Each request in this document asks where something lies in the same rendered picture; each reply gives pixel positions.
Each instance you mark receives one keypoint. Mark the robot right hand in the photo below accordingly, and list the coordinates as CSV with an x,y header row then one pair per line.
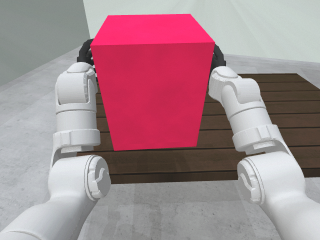
x,y
217,60

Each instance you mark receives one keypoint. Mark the robot left hand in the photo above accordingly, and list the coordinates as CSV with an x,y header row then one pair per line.
x,y
85,54

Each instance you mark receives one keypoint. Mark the right robot forearm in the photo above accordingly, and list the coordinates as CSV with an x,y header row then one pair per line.
x,y
253,131

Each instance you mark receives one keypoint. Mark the table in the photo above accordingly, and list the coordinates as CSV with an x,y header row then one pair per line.
x,y
292,103

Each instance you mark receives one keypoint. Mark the right robot upper arm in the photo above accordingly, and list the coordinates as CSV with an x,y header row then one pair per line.
x,y
275,183

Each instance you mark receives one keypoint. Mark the left robot forearm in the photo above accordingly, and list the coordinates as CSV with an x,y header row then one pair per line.
x,y
75,109

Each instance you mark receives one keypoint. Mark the carton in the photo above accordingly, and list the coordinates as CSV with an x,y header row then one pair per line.
x,y
153,72

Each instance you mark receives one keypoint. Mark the left robot upper arm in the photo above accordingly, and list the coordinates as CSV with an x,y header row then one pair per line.
x,y
75,186

